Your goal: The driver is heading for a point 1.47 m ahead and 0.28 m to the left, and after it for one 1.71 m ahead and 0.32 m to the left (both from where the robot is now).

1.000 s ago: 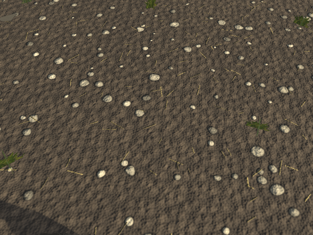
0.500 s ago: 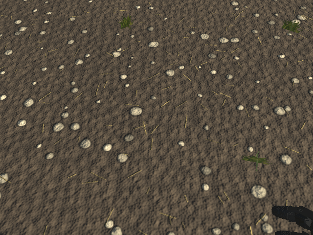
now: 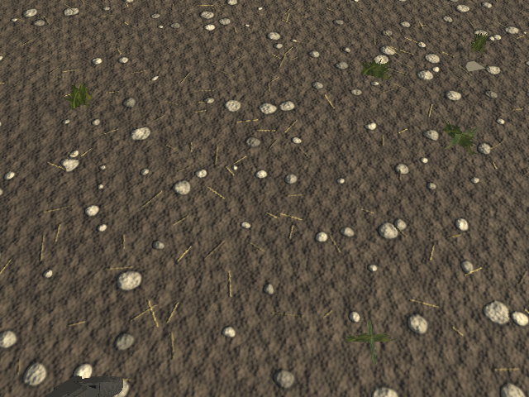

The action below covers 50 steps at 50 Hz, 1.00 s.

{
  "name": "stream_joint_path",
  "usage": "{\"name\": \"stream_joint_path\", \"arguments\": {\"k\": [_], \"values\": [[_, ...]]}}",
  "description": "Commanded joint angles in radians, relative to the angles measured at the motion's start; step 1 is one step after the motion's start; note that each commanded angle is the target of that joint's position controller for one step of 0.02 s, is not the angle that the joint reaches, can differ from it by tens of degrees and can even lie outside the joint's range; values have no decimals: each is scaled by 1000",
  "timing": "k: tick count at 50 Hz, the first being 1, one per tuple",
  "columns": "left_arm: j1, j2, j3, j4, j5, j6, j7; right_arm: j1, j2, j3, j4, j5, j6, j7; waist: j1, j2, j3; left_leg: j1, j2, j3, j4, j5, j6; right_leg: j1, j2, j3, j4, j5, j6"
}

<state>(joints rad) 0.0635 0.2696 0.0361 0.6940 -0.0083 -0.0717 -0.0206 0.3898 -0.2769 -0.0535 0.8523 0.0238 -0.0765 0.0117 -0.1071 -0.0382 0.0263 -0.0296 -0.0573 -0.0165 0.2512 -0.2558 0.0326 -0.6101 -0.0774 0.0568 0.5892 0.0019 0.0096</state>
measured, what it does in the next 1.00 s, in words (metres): walks ahead, turning left: right foot, then left foot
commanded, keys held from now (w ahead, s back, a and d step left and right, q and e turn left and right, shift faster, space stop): w+q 0.62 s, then w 0.08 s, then w+e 0.30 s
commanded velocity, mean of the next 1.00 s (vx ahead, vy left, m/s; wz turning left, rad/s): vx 0.50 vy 0.00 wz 0.29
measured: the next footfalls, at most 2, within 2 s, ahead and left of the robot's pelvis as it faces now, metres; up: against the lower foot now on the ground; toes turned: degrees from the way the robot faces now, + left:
right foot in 0.10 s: +0.22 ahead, -0.14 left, +0.00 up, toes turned +3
left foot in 0.62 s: +0.44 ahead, +0.17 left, +0.00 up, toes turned +23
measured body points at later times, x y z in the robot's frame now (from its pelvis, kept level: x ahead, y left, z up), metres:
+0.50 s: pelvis +0.26 -0.02 +0.00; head +0.28 -0.01 +0.45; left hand +0.21 +0.27 -0.13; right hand +0.51 -0.21 -0.09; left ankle +0.38 +0.17 -0.70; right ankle +0.19 -0.15 -0.74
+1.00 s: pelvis +0.50 +0.11 +0.00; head +0.52 +0.12 +0.45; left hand +0.56 +0.41 -0.11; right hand +0.66 -0.13 -0.11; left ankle +0.40 +0.16 -0.74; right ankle +0.75 +0.01 -0.68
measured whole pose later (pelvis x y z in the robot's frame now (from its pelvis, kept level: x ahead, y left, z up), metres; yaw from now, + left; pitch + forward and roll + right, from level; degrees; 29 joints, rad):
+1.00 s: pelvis +0.50 +0.11 +0.00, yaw +19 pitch +1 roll +2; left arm 0.16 0.29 0.06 0.81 -0.02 -0.06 -0.02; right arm 0.29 -0.26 -0.05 0.80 -0.01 -0.09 0.01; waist -0.04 -0.05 0.02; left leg 0.02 -0.08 0.08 0.20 -0.23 0.07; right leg -0.70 -0.11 0.05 0.71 0.10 0.01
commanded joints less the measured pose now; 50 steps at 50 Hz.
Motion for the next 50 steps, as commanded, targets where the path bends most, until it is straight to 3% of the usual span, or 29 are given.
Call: {"name": "stream_joint_path", "arguments": {"k": [1, 3, 4, 5, 6, 7, 8, 10, 12, 13, 16, 21, 26, 28, 29, 30, 31, 32, 33, 34, 35, 36, 37, 38, 40, 42, 46, 50], "values": [[-83, 84, 22, -97, -5, -27, -10, 0, -179, -40, -40, 8, 2, -10, 45, 113, 18, -59, 272, -192, -23, 282, 147, 109, 37, -10, -75, -8, -14], [-6, 114, 37, -79, -4, -35, -9, -15, -193, -44, -38, 7, 13, -16, 104, 122, -15, -55, 268, -201, 64, 355, 120, 246, 55, -26, -128, -51, -39], [107, 153, 58, -46, 2, -36, -1, -14, -174, -36, -40, 2, 14, -17, 159, 109, -87, -93, 218, -170, 192, 435, 94, 425, 56, -35, -144, -58, -64], [276, 218, 78, -25, 20, -37, 10, -32, -118, -14, -67, -16, 10, -15, 235, 41, -229, -245, 154, -125, 459, 291, 53, 697, -93, 97, -101, -34, -125], [359, 301, 98, -4, 27, -21, 14, 100, -11, 18, -85, -12, -7, -16, 201, -223, -380, -596, 20, -19, 811, -208, -15, 1028, -343, 481, -152, -145, -265], [382, 220, 81, 5, 17, -13, 11, 90, -91, 0, -69, 12, -15, -15, 225, -210, -392, -709, 48, -110, 967, -333, -21, 995, -351, 639, -243, -338, -290], [322, 167, 63, 3, 9, -13, 13, 4, -156, -21, -87, 25, -14, -15, 224, -132, -234, -770, 92, -112, 1014, -255, -17, 873, -315, 497, -270, -379, -247], [195, 105, 42, 2, 14, -17, 8, -76, -139, -26, -102, 8, -1, -20, 168, -75, -88, -720, 154, -81, 954, -118, -22, 634, -233, 292, -338, -268, -206], [136, 81, 40, 12, 22, -30, 5, -55, -98, -27, -98, 7, 25, -18, 117, -92, -38, -626, 186, -84, 907, -52, -26, 495, -194, 164, -408, -169, -192], [128, 85, 44, 20, 20, -38, 5, -57, -78, -25, -101, 7, 36, -17, 107, -79, -26, -618, 191, -81, 896, -30, -31, 467, -195, 121, -431, -117, -199], [136, 116, 58, 50, 23, -48, 13, -107, -64, -25, -130, -1, 50, -15, 99, -33, -2, -663, 197, -96, 807, 81, -43, 468, -201, 15, -464, -9, -210], [171, 159, 71, 84, 16, -36, 27, -254, -43, -12, -176, -2, 41, 17, 146, -5, 36, -628, 180, -28, 534, 295, -30, 504, -177, -151, -476, 41, -180], [239, 200, 86, 126, -9, -5, 29, -380, -57, -11, -246, -1, 44, 42, 179, -1, 74, -652, 157, 31, 402, 204, 17, 663, -222, -209, -417, 109, -151], [231, 226, 94, 128, -17, 9, 32, -362, -81, -24, -261, -4, 48, 47, 148, -27, 38, -570, 106, 85, 386, 101, 53, 705, -224, -241, -308, 389, -130], [224, 241, 98, 126, -21, 17, 36, -303, -105, -38, -253, -5, 51, 46, 108, -45, -9, -475, 64, 118, 385, 53, 74, 708, -216, -260, -200, 561, -117], [207, 240, 96, 121, -24, 26, 40, -165, -143, -63, -219, -2, 53, 41, 26, -33, -82, -287, 13, 142, 331, 83, 105, 663, -185, -292, -12, 642, -91], [220, 213, 83, 112, -11, 24, 45, 14, -217, -102, -169, 2, 60, 25, -52, 19, -177, 16, 21, 63, 304, 121, 148, 473, -144, -301, 252, 488, -48], [298, 71, 37, 61, 34, 4, 34, 28, -335, -121, -162, 10, 60, 7, 36, 297, -234, 353, 294, -447, 244, 40, 303, 12, 17, -279, 626, -377, 20], [262, 97, 29, 52, 6, -37, 20, 44, -291, -98, -204, 1, 42, 12, 5, 238, -417, 449, 423, -831, 65, -106, 406, -128, 102, -23, 795, -615, 21], [162, 169, 49, 36, -41, -56, 10, 26, -213, -75, -182, -10, 28, 18, -23, 144, -297, 384, 393, -678, 39, -49, 337, -215, 43, 16, 798, -523, 0], [133, 156, 43, 27, -41, -66, 11, -21, -187, -67, -180, -9, 20, 18, 7, 121, -197, 249, 353, -533, 49, 29, 297, -207, -3, 4, 726, -439, -20], [133, 152, 44, 47, -20, -65, 19, -101, -147, -54, -187, -12, 17, 16, 50, 71, -135, 107, 318, -414, 48, 141, 259, -147, -48, -2, 649, -376, -20], [154, 158, 51, 62, -10, -53, 20, -152, -108, -39, -199, -25, 13, 13, 85, 88, -107, 2, 289, -332, 26, 251, 240, -70, -75, 4, 598, -335, -20], [184, 152, 52, 77, -11, -36, 16, -170, -98, -34, -201, -33, 9, 13, 108, 104, -102, -59, 278, -293, -2, 295, 235, -14, -85, 5, 580, -309, -17], [208, 119, 46, 94, -9, -9, 15, -165, -115, -38, -181, -31, -8, 11, 123, 89, -83, -119, 275, -212, -52, 367, 240, 7, -87, -5, 533, -259, -1], [161, 102, 41, 82, -6, 7, 19, -148, -132, -42, -156, -35, -19, 5, 114, 78, -39, -131, 268, -141, -92, 381, 228, -48, -89, 2, 454, -161, 14], [76, 85, 35, 66, -13, 1, 8, -137, -129, -37, -125, -39, -24, -8, 78, 88, 6, -110, 228, 3, -128, 332, 165, -56, -49, 4, 216, 89, 10], [-22, 64, 23, 27, -15, -5, -12, -93, -145, -41, -82, -32, -20, -13, 32, 79, 52, -17, 265, 64, -142, 325, 145, -63, -16, -26, 54, 160, -12]]}}
Keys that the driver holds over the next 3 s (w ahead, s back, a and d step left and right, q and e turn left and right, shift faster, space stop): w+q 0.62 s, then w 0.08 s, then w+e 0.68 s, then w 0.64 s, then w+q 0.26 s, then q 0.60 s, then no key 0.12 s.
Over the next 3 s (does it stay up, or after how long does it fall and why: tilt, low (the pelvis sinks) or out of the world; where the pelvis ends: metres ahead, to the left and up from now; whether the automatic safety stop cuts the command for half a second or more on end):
stays up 1.44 0.21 -0.01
